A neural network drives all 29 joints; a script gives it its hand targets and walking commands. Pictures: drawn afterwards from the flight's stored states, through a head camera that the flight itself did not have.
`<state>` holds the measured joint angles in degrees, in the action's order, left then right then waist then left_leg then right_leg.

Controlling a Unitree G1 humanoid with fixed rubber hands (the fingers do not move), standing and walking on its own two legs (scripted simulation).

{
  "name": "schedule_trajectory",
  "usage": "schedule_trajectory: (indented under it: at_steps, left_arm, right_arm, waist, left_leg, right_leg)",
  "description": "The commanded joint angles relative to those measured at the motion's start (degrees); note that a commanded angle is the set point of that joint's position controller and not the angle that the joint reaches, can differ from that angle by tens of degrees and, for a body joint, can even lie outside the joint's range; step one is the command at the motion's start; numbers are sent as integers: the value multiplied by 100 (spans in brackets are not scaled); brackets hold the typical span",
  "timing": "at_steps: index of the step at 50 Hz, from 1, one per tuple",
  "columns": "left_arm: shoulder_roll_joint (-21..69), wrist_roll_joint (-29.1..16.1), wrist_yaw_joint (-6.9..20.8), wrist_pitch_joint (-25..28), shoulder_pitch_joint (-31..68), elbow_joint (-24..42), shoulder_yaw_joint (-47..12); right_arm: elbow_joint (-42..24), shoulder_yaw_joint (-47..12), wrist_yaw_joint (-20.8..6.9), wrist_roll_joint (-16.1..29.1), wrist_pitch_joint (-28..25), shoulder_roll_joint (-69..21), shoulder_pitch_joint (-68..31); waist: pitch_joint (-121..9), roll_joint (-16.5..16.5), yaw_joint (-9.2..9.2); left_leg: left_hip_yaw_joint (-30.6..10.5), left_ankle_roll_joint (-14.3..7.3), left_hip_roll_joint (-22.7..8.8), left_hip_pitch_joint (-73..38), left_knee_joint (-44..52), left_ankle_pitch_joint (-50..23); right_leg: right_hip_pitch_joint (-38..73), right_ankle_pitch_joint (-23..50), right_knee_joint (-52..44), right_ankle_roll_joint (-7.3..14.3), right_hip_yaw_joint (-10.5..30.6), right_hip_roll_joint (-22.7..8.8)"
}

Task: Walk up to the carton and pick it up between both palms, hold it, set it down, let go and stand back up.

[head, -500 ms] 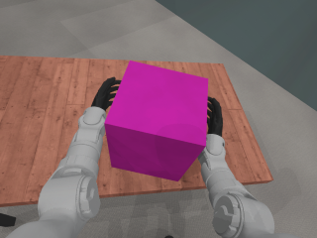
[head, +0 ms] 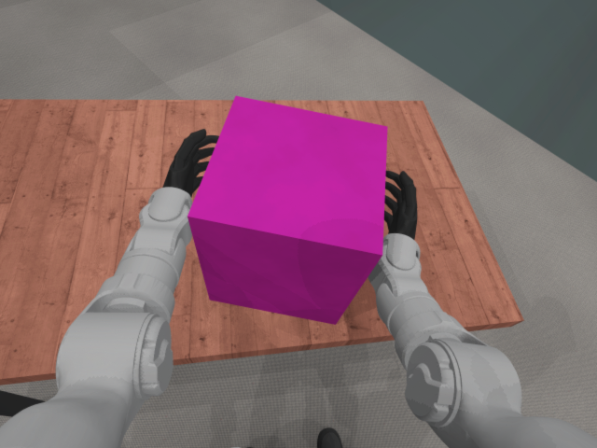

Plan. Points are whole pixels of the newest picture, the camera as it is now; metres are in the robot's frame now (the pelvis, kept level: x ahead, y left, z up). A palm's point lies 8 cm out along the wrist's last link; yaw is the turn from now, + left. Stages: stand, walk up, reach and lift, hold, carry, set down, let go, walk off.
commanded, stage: set down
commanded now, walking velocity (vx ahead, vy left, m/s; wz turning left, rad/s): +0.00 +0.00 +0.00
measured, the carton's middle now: (290, 221) +0.42 +0.00 +0.00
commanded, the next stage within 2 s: none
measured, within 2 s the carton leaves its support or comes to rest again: neither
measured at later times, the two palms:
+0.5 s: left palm (168, 195) +0.42 +0.16 +0.06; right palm (398, 250) +0.35 -0.15 +0.03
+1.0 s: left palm (137, 253) +0.35 +0.20 +0.02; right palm (417, 296) +0.28 -0.16 +0.03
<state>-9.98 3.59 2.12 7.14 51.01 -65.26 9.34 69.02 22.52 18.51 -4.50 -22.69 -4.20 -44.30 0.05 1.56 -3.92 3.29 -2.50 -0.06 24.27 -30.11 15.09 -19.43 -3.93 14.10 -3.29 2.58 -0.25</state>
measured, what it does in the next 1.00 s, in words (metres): stands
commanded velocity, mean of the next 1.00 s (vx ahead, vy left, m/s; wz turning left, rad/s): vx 0.00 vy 0.00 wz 0.00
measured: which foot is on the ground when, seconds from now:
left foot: down 0.00-1.00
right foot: down 0.00-1.00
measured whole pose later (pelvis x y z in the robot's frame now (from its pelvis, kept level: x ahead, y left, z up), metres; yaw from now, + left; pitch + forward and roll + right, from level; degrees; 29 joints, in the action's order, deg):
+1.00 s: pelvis -0.04 +0.00 -0.01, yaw +0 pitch +4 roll -4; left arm -15.2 -1.2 6.0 6.5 37.6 -61.1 7.0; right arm 49.1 5.3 21.9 5.8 -18.2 -4.0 -24.1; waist -1.5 0.9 -4.0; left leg 3.3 -3.8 -0.2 24.8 -34.6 14.7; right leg -20.6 -4.4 20.2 -3.3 2.6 0.0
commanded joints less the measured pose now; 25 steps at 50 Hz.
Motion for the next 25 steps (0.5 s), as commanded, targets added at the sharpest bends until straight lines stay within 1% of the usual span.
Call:
schedule_trajectory:
  at_steps: [1, 2, 3, 4, 5, 6, 7, 8, 9, 10, 11, 12, 13, 14, 15, 16, 17, 18, 19, 20, 21, 22, 23, 24, 25]
  left_arm:
    - [-925, -841, -129, 306, 3397, 67, -843]
    - [-646, -980, -132, 324, 3201, 181, -1165]
    - [-617, -971, -114, 316, 3048, 249, -1134]
    - [-671, -947, -115, 273, 3049, 93, -1085]
    - [-708, -945, -108, 300, 2820, 217, -974]
    - [-725, -898, -144, 240, 3096, 398, -1098]
    - [-785, -845, -80, 142, 3093, -63, -995]
    - [-752, -955, -10, 179, 2802, -99, -1046]
    - [-852, -935, -14, 155, 2771, 109, -1009]
    - [-874, -870, -18, 200, 2451, 209, -904]
    - [-771, -806, -23, 195, 2411, 252, -859]
    - [-838, -904, 34, 167, 2650, 91, -922]
    - [-802, -833, 59, 183, 2668, 121, -896]
    - [-839, -936, 50, 121, 2768, -7, -946]
    - [-836, -836, 36, 104, 2305, 207, -913]
    - [-786, -799, 35, 91, 2063, 513, -815]
    - [-909, -836, 53, 90, 2488, 143, -809]
    - [-836, -845, 47, 124, 2316, 528, -892]
    - [-845, -715, 92, 68, 1989, 493, -781]
    - [-957, -802, 52, 32, 2425, 278, -804]
    - [-902, -967, 43, 62, 2672, 283, -1063]
    - [-810, -811, 88, 7, 1501, 743, -826]
    - [-835, -795, 118, 6, 1714, 630, -791]
    - [-913, -730, 154, 33, 2044, 400, -767]
    - [-733, -690, 186, -88, 1640, 373, -810]
  right_arm:
    - [-916, -512, 34, 233, 194, 745, -2353]
    - [-1003, -493, 19, 266, 86, 774, -2268]
    - [-986, -606, 33, 269, 164, 655, -2158]
    - [-1078, -737, -6, 300, 156, 762, -2320]
    - [-1204, -793, -15, 407, 130, 712, -2016]
    - [-955, -651, 25, 360, 134, 873, -2112]
    - [-894, -777, 24, 445, 217, 786, -2257]
    - [-881, -848, 32, 414, 250, 685, -2010]
    - [-1180, -858, 68, 414, 218, 712, -1894]
    - [-1447, -919, 50, 477, 106, 727, -1658]
    - [-1011, -972, 40, 491, 71, 652, -1534]
    - [-1046, -950, 57, 550, 128, 732, -1751]
    - [-867, -942, 82, 426, 214, 600, -1626]
    - [-903, -909, 42, 503, 233, 692, -1911]
    - [-1060, -962, 78, 490, 217, 713, -1459]
    - [-1453, -966, 138, 502, 46, 688, -1254]
    - [-998, -905, 149, 528, 143, 747, -1505]
    - [-1285, -1003, 135, 568, 62, 755, -1364]
    - [-1181, -1100, 162, 563, 1, 588, -863]
    - [-1151, -977, 138, 583, 58, 789, -1503]
    - [-992, -877, 120, 622, 116, 817, -1679]
    - [-1568, -1264, 125, 679, -108, 606, -730]
    - [-1663, -1394, 111, 730, -65, 535, -946]
    - [-1128, -1134, 118, 582, -48, 653, -1055]
    - [-1337, -1323, 212, 661, -56, 577, -820]
  waist:
    - [-4653, -1056, -707]
    - [-4849, -1099, -930]
    - [-4466, -1100, -812]
    - [-4527, -1041, -772]
    - [-4688, -1044, -662]
    - [-4760, -1303, -890]
    - [-4374, -1310, -633]
    - [-4276, -982, -796]
    - [-4202, -1082, -720]
    - [-4577, -1039, -644]
    - [-4384, -1046, -749]
    - [-4163, -1039, -753]
    - [-4056, -1072, -804]
    - [-3809, -1095, -708]
    - [-3923, -1104, -721]
    - [-4426, -1107, -608]
    - [-4125, -1183, -679]
    - [-4416, -1268, -667]
    - [-4444, -1320, -578]
    - [-4134, -1230, -625]
    - [-3958, -1440, -798]
    - [-4254, -1229, -368]
    - [-4067, -1200, -326]
    - [-3727, -1341, -527]
    - [-3563, -1169, -552]
  left_leg:
    - [-14, 886, -147, -1353, -77, -2876]
    - [-195, 961, -220, -1587, -93, -3037]
    - [-142, 951, -256, -1451, -70, -3103]
    - [-147, 932, -220, -1567, -56, -3244]
    - [-133, 975, -190, -1701, -187, -3629]
    - [-194, 1074, -232, -1824, -249, -3699]
    - [-210, 1020, -259, -1617, -178, -3525]
    - [-172, 915, -206, -1498, -128, -2979]
    - [-167, 919, -229, -1475, -49, -3014]
    - [-209, 909, -211, -1572, -142, -3213]
    - [-301, 969, -279, -1724, -129, -3359]
    - [-227, 956, -220, -1591, -141, -3226]
    - [-241, 910, -243, -1487, -74, -2865]
    - [-291, 926, -340, -1421, 33, -2742]
    - [-318, 978, -356, -1641, -24, -3080]
    - [-277, 995, -287, -1846, -121, -3327]
    - [-227, 977, -246, -1563, -155, -3039]
    - [-263, 1007, -287, -1853, -254, -3429]
    - [-279, 1017, -282, -2007, -218, -3358]
    - [-332, 963, -362, -1558, -152, -2960]
    - [-405, 1057, -459, -1520, -51, -2612]
    - [-358, 1022, -361, -2025, -255, -3596]
    - [-322, 1062, -365, -1917, -210, -3531]
    - [-299, 1051, -355, -1880, -217, -3231]
    - [-311, 976, -319, -1638, -148, -2985]
  right_leg:
    - [498, 1418, 674, 520, -640, 440]
    - [469, 1540, 692, 548, -677, 490]
    - [523, 1621, 727, 499, -595, 456]
    - [547, 1527, 662, 498, -628, 492]
    - [653, 1932, 727, 502, -614, 491]
    - [478, 1890, 757, 466, -630, 496]
    - [437, 1574, 731, 516, -612, 460]
    - [471, 1516, 701, 474, -560, 428]
    - [638, 1557, 694, 456, -536, 434]
    - [811, 1829, 788, 445, -539, 468]
    - [706, 1785, 805, 431, -572, 518]
    - [650, 1667, 759, 443, -573, 473]
    - [532, 1423, 723, 473, -565, 456]
    - [505, 1155, 696, 456, -589, 472]
    - [662, 1596, 771, 426, -584, 491]
    - [851, 1913, 787, 396, -578, 518]
    - [596, 1653, 816, 412, -593, 487]
    - [584, 1901, 835, 419, -554, 468]
    - [618, 1827, 769, 391, -523, 459]
    - [576, 1471, 782, 401, -573, 511]
    - [339, 1124, 841, 404, -597, 481]
    - [853, 1862, 934, 362, -589, 514]
    - [832, 1799, 838, 334, -548, 461]
    - [451, 1341, 768, 390, -560, 456]
    - [822, 1613, 736, 415, -498, 484]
